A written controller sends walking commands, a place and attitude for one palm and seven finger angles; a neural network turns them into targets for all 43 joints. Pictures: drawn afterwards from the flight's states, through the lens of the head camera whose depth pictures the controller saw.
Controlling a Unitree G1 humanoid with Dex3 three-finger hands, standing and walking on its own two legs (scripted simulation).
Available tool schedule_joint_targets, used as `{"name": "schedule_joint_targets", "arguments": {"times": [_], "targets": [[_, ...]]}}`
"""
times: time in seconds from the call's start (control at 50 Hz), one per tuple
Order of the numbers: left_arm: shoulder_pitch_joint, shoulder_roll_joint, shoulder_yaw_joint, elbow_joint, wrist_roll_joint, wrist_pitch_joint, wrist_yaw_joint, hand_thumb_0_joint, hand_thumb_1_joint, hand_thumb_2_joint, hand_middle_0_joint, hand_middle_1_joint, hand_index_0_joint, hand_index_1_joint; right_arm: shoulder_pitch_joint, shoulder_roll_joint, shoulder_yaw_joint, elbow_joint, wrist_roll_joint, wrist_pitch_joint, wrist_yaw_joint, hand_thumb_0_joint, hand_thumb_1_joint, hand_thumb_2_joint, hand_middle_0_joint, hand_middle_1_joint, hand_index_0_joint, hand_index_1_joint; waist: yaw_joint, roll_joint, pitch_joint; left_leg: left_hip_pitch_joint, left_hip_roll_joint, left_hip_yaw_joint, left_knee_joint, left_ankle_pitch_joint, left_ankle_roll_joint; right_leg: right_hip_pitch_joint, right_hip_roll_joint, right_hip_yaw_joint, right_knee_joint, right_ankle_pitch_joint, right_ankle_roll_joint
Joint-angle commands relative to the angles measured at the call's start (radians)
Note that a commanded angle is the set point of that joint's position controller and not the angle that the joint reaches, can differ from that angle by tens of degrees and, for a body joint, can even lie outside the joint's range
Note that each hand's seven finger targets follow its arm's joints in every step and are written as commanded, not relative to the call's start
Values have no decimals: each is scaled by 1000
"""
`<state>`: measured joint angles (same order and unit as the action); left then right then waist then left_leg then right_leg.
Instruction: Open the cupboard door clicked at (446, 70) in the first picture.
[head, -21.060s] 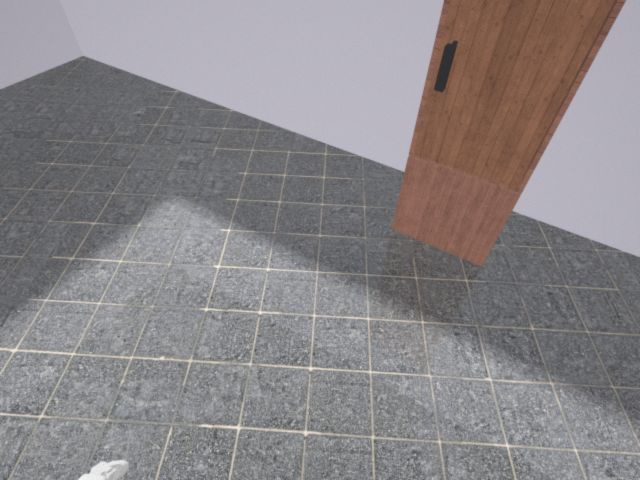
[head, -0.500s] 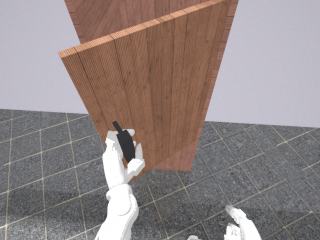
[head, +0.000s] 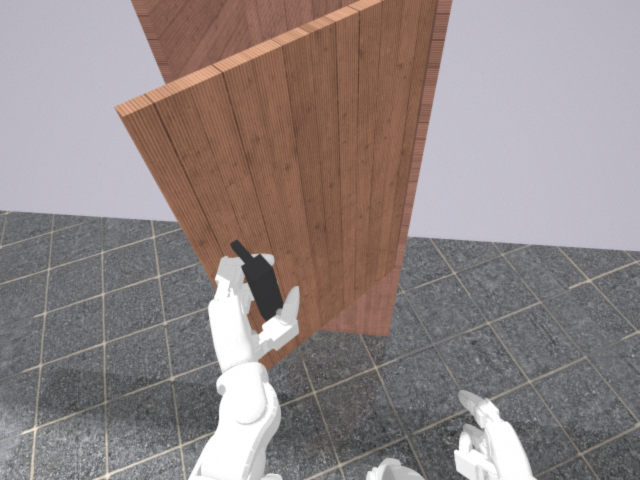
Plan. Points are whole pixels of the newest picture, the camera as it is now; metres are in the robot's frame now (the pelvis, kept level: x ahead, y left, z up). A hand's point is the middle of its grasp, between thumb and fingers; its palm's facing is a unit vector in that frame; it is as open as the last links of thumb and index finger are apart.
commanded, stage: open thumb and fingers to let go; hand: left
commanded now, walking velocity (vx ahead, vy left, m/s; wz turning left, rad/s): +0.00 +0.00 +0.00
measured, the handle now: (256, 282) +0.35 +0.10 +0.05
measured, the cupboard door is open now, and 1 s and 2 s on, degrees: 47 48 48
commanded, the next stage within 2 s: slide the hand sideways off the handle in 0.56 s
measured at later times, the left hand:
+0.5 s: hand (280, 315) +0.30 +0.06 +0.05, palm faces +0.27 -0.96 -0.04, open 14.8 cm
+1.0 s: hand (270, 338) +0.27 +0.07 +0.05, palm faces -0.19 -0.98 +0.02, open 16.3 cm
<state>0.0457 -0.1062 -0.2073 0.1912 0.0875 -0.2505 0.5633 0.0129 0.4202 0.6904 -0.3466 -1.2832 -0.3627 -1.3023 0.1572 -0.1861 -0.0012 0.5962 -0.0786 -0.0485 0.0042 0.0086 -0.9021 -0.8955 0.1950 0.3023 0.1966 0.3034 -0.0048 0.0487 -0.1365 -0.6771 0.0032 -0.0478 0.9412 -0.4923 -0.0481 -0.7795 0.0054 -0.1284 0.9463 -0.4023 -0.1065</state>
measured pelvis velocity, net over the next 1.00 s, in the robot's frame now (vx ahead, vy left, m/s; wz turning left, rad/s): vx -0.02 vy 0.05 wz -0.03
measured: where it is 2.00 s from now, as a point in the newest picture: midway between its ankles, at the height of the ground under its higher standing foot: outside the picture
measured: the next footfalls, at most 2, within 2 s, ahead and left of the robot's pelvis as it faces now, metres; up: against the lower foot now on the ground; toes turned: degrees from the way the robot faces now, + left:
none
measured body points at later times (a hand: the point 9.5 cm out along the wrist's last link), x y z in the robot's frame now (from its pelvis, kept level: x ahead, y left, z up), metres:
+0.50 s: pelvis -0.02 +0.03 +0.00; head +0.02 +0.00 +0.44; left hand +0.28 +0.11 +0.05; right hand +0.13 -0.20 -0.11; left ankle -0.02 +0.16 -0.68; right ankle +0.04 -0.05 -0.68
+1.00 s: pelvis -0.02 +0.05 +0.00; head +0.03 +0.03 +0.44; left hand +0.28 +0.12 +0.05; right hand +0.14 -0.17 -0.10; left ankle -0.02 +0.16 -0.68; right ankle +0.04 -0.05 -0.68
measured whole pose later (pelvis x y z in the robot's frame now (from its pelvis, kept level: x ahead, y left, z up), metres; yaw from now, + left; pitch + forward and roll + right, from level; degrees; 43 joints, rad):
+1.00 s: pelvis -0.02 +0.05 +0.00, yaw -1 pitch +11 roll +0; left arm -0.02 -0.01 -0.25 0.25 -0.06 -0.29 0.08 -0.01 -0.50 0.30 -0.16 -0.32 -0.14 -0.33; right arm 0.25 -0.22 0.02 0.52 -0.01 -0.11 0.00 0.01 -0.90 -0.90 0.20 0.30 0.20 0.30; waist 0.00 0.05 -0.10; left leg -0.68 -0.04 0.01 0.98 -0.49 0.02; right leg -0.78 -0.03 -0.07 0.95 -0.37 -0.04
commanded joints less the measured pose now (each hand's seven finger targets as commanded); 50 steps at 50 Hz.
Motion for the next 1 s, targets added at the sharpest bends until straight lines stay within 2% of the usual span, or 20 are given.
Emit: {"name": "schedule_joint_targets", "arguments": {"times": [0.0,0.12,0.16,0.22,0.26,0.44,0.52,0.64,0.66,0.68,0.7,0.72,0.76,0.78,0.8,0.82,0.86,0.9,0.92,0.98], "targets": [[-228,-41,6,-191,18,-94,-13,0,-80,480,-330,-1245,-330,-1245,-47,-70,-25,-128,7,-51,-16,0,-900,-900,200,300,200,300,-36,-198,-265,-110,-44,25,-42,115,41,404,-106,289,-240,210,125],[-302,-1,50,-140,3,-112,-22,0,-500,300,-300,-1200,-300,-1200,-68,-77,-26,-128,11,-59,-25,0,-900,-900,200,300,200,300,-18,-172,-251,-127,-47,30,-49,65,45,373,-104,300,-266,23,112],[-345,-14,44,-109,5,-115,-15,0,-500,300,-300,-1200,-300,-1200,-65,-77,-25,-121,9,-62,-25,0,-900,-900,200,300,200,300,-27,-178,-229,-127,-47,32,-48,51,47,342,-101,293,-273,-38,110],[-331,-30,35,-102,6,-117,-5,0,-500,300,-275,-1050,-275,-1050,-66,-82,-30,-131,12,-65,-21,0,-900,-900,200,300,200,300,-15,-165,-253,-107,-47,37,-61,59,49,334,-84,259,-260,-63,96],[-372,-44,27,-85,4,-117,5,0,-500,300,-258,-950,-258,-950,-64,-82,-28,-125,9,-67,-20,0,-900,-900,200,300,200,300,-24,-156,-241,-101,-47,40,-62,52,51,308,-78,247,-256,-85,94],[-384,-86,-5,-59,32,-114,58,0,-500,300,-183,-500,-183,-500,-56,-87,-29,-135,3,-68,-7,0,-900,-900,200,300,200,300,-17,-153,-238,-61,-38,36,-95,78,53,259,-42,153,-197,-28,78],[-398,-103,-18,-54,38,-108,76,0,-500,300,-150,-300,-150,-300,-66,-88,-25,-136,3,-66,-2,0,-900,-900,200,300,200,300,-12,-119,-229,-43,-36,33,-105,86,51,234,-30,126,-179,-10,70],[-424,-128,-29,-47,29,-92,92,0,-500,300,-150,-300,-150,-300,-75,-83,-19,-131,1,-56,0,0,-900,-900,200,300,200,300,-13,-124,-238,-34,-35,30,-108,93,50,223,-24,109,-164,0,70],[-396,-34,-250,-61,153,-125,-131,0,-500,300,-150,-300,-150,-300,13,-118,-18,-101,7,-53,1,0,-900,-900,200,300,200,300,-102,-184,-195,-6,-30,31,-86,110,71,208,-27,129,-140,109,68],[-444,32,-179,-125,117,-168,-248,0,-500,300,-150,-300,-150,-300,19,-116,-25,-142,17,-64,-5,0,-900,-900,200,300,200,300,-73,-148,-267,-20,-36,33,-73,139,78,252,-38,136,-119,176,67],[-439,70,-165,-145,101,-192,-320,0,-500,300,-150,-300,-150,-300,16,-115,-25,-151,20,-65,-11,0,-900,-900,200,300,200,300,-56,-135,-312,-12,-39,32,-72,156,80,298,-40,144,-105,216,65],[-451,73,-175,-164,85,-201,-379,0,-500,300,-150,-300,-150,-300,14,-117,-22,-162,27,-67,-15,0,-900,-900,200,300,200,300,-59,-77,-314,2,-38,30,-73,160,77,289,-42,145,-97,222,61],[-436,49,-201,-149,15,-196,-511,0,-500,300,-150,-300,-150,-300,23,-116,-15,-177,49,-84,-19,0,-900,-900,200,300,200,300,-70,-66,-260,17,-37,20,-86,124,75,256,-38,136,-112,170,63],[-440,29,-191,-156,-46,-182,-546,0,-500,300,-150,-300,-150,-300,17,-116,-10,-192,62,-91,-22,0,-900,-900,200,300,200,300,-71,-62,-229,19,-37,15,-98,92,75,241,-33,132,-132,115,66],[-420,12,-177,-145,-99,-161,-566,0,-500,300,-150,-300,-150,-300,11,-116,-4,-205,74,-97,-26,0,-900,-900,200,300,200,300,-63,-91,-195,10,-37,11,-116,58,72,241,-28,128,-154,54,69],[-411,-1,-156,-156,-144,-142,-573,0,-500,300,-150,-300,-150,-300,-4,-121,-1,-219,84,-103,-28,0,-900,-900,200,300,200,300,-53,-82,-189,20,-39,7,-134,42,70,236,-25,121,-169,6,68],[-352,0,-108,-144,-188,-114,-556,0,-500,300,-150,-300,-150,-300,0,-127,-2,-223,91,-110,-28,0,-900,-900,200,300,200,300,-36,-120,-165,13,-36,1,-154,33,63,229,-24,104,-173,-24,73],[-328,12,-79,-157,-180,-103,-518,0,-500,300,-150,-300,-150,-300,10,-130,-6,-229,84,-112,-21,0,-900,-900,200,300,200,300,-30,-158,-176,4,-36,1,-147,55,62,227,-24,99,-159,-9,76],[-279,30,-65,-153,-158,-105,-498,0,-500,300,-150,-300,-150,-300,12,-134,-7,-234,81,-112,-15,0,-900,-900,200,300,200,300,-12,-147,-168,1,-35,-4,-152,80,59,222,-23,88,-138,15,68],[-205,46,-70,-225,-93,-129,-455,0,-500,300,-150,-300,-150,-300,38,-128,-17,-246,65,-107,8,0,-900,-900,200,300,200,300,-10,-128,-230,16,-31,12,-112,173,58,223,-27,90,-92,133,67]]}}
